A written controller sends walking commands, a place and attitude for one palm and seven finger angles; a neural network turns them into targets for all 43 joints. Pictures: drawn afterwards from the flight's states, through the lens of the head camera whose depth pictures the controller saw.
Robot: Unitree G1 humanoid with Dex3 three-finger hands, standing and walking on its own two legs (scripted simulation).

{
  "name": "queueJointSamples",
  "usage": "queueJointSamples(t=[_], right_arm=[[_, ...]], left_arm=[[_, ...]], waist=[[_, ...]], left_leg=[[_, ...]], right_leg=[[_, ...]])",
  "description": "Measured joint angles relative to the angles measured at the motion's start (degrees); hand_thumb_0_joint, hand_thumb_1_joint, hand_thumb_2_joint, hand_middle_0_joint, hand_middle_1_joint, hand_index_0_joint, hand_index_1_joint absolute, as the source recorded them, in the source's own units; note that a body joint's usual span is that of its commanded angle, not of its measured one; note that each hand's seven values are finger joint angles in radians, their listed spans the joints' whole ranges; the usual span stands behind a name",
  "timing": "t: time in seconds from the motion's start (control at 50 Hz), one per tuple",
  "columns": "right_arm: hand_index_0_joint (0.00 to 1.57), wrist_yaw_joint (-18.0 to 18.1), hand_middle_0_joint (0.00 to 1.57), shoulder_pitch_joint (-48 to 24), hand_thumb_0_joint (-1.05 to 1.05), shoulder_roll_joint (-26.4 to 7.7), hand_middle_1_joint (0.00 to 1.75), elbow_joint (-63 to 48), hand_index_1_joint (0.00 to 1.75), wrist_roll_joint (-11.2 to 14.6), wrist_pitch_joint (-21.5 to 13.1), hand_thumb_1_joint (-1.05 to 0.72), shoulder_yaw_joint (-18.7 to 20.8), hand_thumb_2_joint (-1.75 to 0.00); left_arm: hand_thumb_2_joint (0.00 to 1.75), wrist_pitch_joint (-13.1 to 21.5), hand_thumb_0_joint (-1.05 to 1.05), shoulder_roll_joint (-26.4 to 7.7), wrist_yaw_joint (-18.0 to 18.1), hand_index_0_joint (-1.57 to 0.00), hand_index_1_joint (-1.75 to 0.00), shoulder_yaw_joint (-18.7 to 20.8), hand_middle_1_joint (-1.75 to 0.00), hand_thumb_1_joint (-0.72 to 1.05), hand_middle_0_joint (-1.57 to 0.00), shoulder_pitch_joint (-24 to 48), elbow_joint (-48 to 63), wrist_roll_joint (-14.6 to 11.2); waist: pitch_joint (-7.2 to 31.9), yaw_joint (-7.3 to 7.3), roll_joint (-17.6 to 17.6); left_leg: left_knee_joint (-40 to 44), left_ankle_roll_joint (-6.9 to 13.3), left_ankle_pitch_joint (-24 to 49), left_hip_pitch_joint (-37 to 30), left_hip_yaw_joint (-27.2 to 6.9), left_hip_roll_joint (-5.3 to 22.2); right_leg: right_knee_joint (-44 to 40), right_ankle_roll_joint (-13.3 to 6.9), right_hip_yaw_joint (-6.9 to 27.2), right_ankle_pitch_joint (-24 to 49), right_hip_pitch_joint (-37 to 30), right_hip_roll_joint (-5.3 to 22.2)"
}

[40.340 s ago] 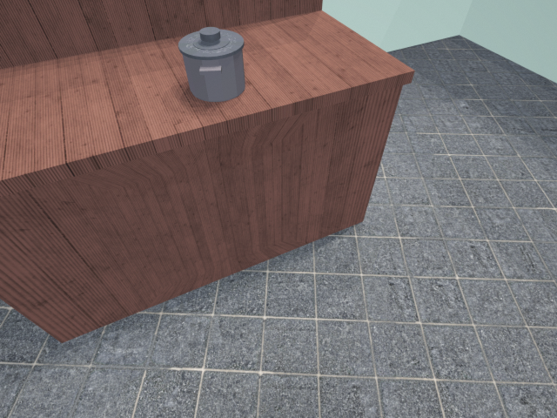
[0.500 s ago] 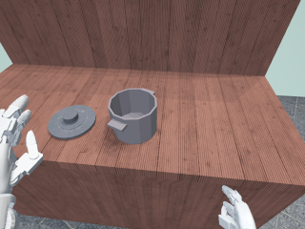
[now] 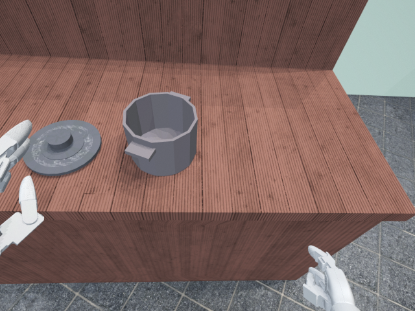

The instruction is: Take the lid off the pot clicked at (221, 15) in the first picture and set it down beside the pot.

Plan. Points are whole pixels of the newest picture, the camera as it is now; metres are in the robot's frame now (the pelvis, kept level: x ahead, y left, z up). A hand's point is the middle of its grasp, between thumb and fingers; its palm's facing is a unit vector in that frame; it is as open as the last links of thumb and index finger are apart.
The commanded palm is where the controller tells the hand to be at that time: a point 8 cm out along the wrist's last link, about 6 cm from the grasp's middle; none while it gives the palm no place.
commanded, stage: step back with the hand held close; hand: left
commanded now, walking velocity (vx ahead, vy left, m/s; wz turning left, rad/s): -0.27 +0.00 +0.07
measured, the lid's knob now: (59, 138) +0.45 +0.36 +0.03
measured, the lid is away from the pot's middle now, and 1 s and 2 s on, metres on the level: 0.23 0.23 0.23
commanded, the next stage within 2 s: stop stepping back and stand still in 0.86 s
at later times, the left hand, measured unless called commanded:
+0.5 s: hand out of the picture +0.12 +0.24 +0.18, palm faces +0.37 -0.81 -0.46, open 7.4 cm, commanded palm +0.05 +0.29 +0.21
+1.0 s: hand out of the picture +0.00 +0.20 +0.19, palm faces +0.33 -0.85 -0.42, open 7.4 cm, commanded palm -0.04 +0.26 +0.21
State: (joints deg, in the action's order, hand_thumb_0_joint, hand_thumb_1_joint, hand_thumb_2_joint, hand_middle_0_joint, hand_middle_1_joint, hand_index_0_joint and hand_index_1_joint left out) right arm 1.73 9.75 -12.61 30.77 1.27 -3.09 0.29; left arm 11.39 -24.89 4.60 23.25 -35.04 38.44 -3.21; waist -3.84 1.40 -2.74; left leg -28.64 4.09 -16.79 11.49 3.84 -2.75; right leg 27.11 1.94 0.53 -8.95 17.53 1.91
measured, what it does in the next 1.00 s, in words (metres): walks backwards: right foot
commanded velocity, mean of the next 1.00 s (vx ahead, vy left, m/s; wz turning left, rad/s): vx -0.31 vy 0.01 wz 0.05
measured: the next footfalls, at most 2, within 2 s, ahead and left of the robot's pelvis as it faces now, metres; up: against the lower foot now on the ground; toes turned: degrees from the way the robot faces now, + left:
right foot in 0.64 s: -0.09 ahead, -0.16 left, +0.00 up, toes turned -5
left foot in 1.12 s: -0.19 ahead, +0.13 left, +0.00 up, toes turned +2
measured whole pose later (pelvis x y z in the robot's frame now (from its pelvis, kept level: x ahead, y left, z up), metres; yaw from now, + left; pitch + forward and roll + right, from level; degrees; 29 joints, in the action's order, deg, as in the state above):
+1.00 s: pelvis -0.17 -0.02 -0.01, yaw +1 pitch -1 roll -2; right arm 0.8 14.3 -12.5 35.9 1.4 -4.8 1.9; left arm 13.9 -26.6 4.5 20.4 -32.4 38.3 -2.8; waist 3.5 -0.5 -2.0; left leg -59.1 -0.2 -24.0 32.0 -0.6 0.2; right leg 34.0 0.9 -5.4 -15.0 17.7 2.4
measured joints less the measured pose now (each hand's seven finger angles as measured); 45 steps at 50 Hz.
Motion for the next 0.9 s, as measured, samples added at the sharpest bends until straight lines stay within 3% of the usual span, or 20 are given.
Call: queueJointSamples(t=[0.1, 0.18, 0.26, 0.34, 0.42, 0.48, 0.56, 0.62, 0.66, 0.7, 0.76, 0.86, 0.9], right_arm=[[0.20, 0.4, 0.20, 3.4, 0.02, 0.7, 0.30, 0.2, 0.30, 0.0, -0.7, -0.90, 0.4, -0.89], [0.20, 0.8, 0.20, 4.3, 0.02, 0.9, 0.30, 1.4, 0.30, 0.0, -1.6, -0.90, -0.2, -0.89], [0.20, 0.6, 0.21, 3.5, 0.02, 1.1, 0.30, 1.8, 0.30, 0.4, -1.4, -0.90, -0.7, -0.89], [0.20, 0.3, 0.21, 2.7, 0.02, 1.1, 0.30, 1.2, 0.30, 0.4, -0.8, -0.90, -0.6, -0.89], [0.20, 0.8, 0.21, 3.3, 0.02, 0.6, 0.30, 0.2, 0.30, 0.4, -0.6, -0.90, -0.5, -0.89], [0.20, 1.6, 0.21, 4.8, 0.02, 0.0, 0.30, -0.9, 0.30, 0.4, -1.8, -0.90, 0.1, -0.89], [0.20, 1.7, 0.20, 6.4, 0.02, 0.5, 0.30, -0.1, 0.30, 0.4, -3.6, -0.90, 0.5, -0.89], [0.20, 1.2, 0.20, 5.3, 0.02, 1.6, 0.30, 0.9, 0.30, 0.1, -4.5, -0.90, -0.4, -0.89], [0.20, 0.8, 0.20, 3.1, 0.02, 1.9, 0.30, 1.8, 0.30, -0.2, -5.1, -0.90, -1.2, -0.89], [0.20, 0.5, 0.21, 0.8, 0.02, 2.0, 0.30, 2.5, 0.30, -0.5, -5.1, -0.90, -1.7, -0.89], [0.20, -0.2, 0.21, -1.0, 0.02, 3.0, 0.30, 1.7, 0.30, -0.4, -4.3, -0.90, -2.3, -0.89], [0.20, -0.7, 0.21, -0.3, 0.02, 3.4, 0.30, -1.0, 0.30, -0.6, -3.0, -0.90, -2.0, -0.89], [0.20, -0.4, 0.21, 0.9, 0.01, 2.8, 0.30, -0.9, 0.30, -0.3, -2.5, -0.90, -1.5, -0.89]], left_arm=[[0.90, 1.1, 0.02, -2.6, 0.7, -0.22, -0.30, 2.9, -0.31, 0.89, -0.22, -3.0, 2.7, -0.2], [0.90, 2.0, 0.02, -0.3, 1.7, -0.22, -0.30, 3.5, -0.31, 0.89, -0.22, 1.1, 0.8, -0.5], [0.90, 2.0, 0.02, 2.5, 2.1, -0.21, -0.30, 2.2, -0.30, 0.89, -0.22, 6.1, -2.8, -0.6], [0.90, 1.1, 0.01, 3.5, 2.3, -0.21, -0.30, 0.1, -0.30, 0.89, -0.21, 5.6, -3.5, -0.4], [0.90, 0.9, 0.02, 2.0, 2.6, -0.21, -0.30, -0.6, -0.30, 0.89, -0.22, 1.1, -0.1, 0.1], [0.90, 1.6, 0.02, 0.2, 3.1, -0.21, -0.30, 0.5, -0.30, 0.89, -0.22, -0.9, 2.0, 1.2], [0.90, 2.5, 0.02, -1.1, 3.9, -0.22, -0.30, 3.4, -0.31, 0.88, -0.22, 0.3, 2.4, 1.2], [0.90, 3.6, 0.02, -0.6, 4.4, -0.21, -0.30, 5.1, -0.30, 0.89, -0.22, 2.4, 1.9, 0.5], [0.90, 4.2, 0.02, 0.9, 4.1, -0.21, -0.30, 4.3, -0.30, 0.89, -0.21, 5.3, 0.4, 0.3], [0.90, 4.0, 0.02, 2.3, 3.3, -0.21, -0.30, 2.0, -0.30, 0.89, -0.21, 8.4, -1.4, 0.5], [0.90, 3.0, 0.02, 1.8, 1.8, -0.21, -0.30, -0.2, -0.30, 0.89, -0.21, 9.0, -1.1, 0.2], [0.90, 2.4, 0.02, -1.9, 0.1, -0.21, -0.30, 0.6, -0.30, 0.89, -0.22, -0.1, 3.2, -0.7], [0.90, 2.7, 0.02, -3.5, 0.2, -0.21, -0.30, 1.3, -0.30, 0.89, -0.22, -2.7, 4.8, -0.9]], waist=[[2.0, -1.03, -0.4], [2.9, -2.14, 1.9], [2.4, -1.68, 3.6], [1.8, -0.19, 3.0], [1.4, 0.59, 0.9], [1.5, 0.54, 1.1], [4.2, -0.56, 2.2], [5.5, -2.17, 1.6], [4.5, -2.86, 2.3], [2.3, -2.19, 4.0], [0.2, -1.30, 3.1], [0.8, 0.17, 2.6], [1.7, 0.35, 2.9]], left_leg=[[-2.7, 0.2, -1.1, 1.3, 0.2, -0.6], [-5.1, -0.1, -1.7, 2.5, -0.2, 0.3], [-7.4, -0.9, -1.4, 5.0, -1.6, 1.3], [-10.3, -1.5, -4.1, 8.2, -2.3, 1.6], [-9.5, -0.6, -1.1, 9.3, -1.7, 1.4], [-9.5, 0.3, 1.8, 10.2, -1.9, 1.8], [-8.7, 0.4, 2.5, 12.0, -2.5, 2.1], [-7.9, 0.2, 3.6, 13.9, -1.0, 2.6], [-8.0, -0.1, 4.5, 15.3, -0.4, 3.8], [-6.8, -0.3, 6.4, 15.4, -1.4, 5.1], [-4.1, -0.8, 9.4, 15.2, -1.2, 5.4], [-3.7, -1.7, 11.8, 16.3, -1.5, 6.4], [-6.6, -2.4, 6.9, 17.4, -2.8, 6.4]], right_leg=[[5.6, -1.1, -1.7, -3.6, 1.5, 1.4], [5.8, -0.2, -2.9, -4.4, 0.6, 1.0], [5.1, -1.1, -4.4, -2.8, 1.2, 0.1], [4.6, -1.6, -5.1, -1.1, 2.9, -0.1], [4.2, -1.4, -4.8, 0.2, 4.1, 0.1], [8.6, -1.4, -4.4, -5.1, 5.4, -0.2], [15.8, -1.6, -2.9, -11.8, 2.7, -0.9], [9.0, -1.6, -2.9, -12.3, -2.5, 0.0], [3.5, 0.0, -3.2, -11.8, -4.5, -0.5], [0.7, 0.8, -3.9, -8.3, -5.1, -2.0], [1.3, 0.1, -3.8, -6.3, -3.6, -2.3], [3.9, -1.2, -4.9, -5.5, -1.1, -2.6], [4.5, -1.3, -6.0, -5.2, -1.1, -2.9]])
